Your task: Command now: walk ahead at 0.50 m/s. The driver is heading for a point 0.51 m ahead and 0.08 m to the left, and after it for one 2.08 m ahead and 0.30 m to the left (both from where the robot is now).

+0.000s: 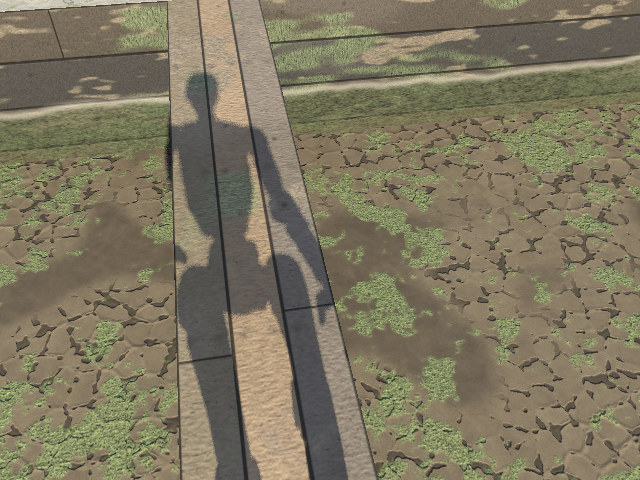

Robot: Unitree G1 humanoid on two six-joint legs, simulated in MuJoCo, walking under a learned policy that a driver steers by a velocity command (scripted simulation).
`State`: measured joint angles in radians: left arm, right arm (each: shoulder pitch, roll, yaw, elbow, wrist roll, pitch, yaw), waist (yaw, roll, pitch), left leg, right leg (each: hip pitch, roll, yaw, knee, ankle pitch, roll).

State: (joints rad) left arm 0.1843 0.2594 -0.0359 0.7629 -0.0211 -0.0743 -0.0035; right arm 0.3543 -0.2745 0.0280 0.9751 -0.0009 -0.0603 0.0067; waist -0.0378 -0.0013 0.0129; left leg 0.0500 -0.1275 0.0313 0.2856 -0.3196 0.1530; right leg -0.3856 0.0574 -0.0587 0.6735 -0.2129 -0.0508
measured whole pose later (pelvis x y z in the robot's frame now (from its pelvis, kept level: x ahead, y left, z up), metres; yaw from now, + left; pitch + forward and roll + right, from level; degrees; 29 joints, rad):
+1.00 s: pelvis +0.46 +0.08 +0.01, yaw -1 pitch +0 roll -1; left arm 0.14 0.20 -0.07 1.01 -0.01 0.01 0.06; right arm 0.26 -0.25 0.06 1.07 0.00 -0.03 0.08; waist -0.02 0.01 0.00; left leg 0.03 -0.02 0.02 0.29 -0.31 0.04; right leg -0.22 0.02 -0.01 0.37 -0.15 -0.01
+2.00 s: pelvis +0.44 +0.10 +0.01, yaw -1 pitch +1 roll -1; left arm 0.08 0.25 -0.06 1.14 -0.01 -0.02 0.07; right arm 0.31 -0.25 0.07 1.13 -0.01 -0.06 0.07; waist -0.04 0.00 0.00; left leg 0.07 -0.06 -0.04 0.11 -0.19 0.06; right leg -0.19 -0.01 0.03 0.20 -0.03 0.03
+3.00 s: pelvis +0.44 +0.08 +0.01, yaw -2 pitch +1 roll -1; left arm 0.20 0.23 -0.05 1.12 0.00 0.02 0.11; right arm 0.38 -0.22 0.08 1.16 0.00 -0.02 0.07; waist -0.02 0.01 -0.01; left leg 0.05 -0.04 -0.03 0.15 -0.22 0.05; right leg -0.20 0.02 0.06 0.22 -0.04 0.01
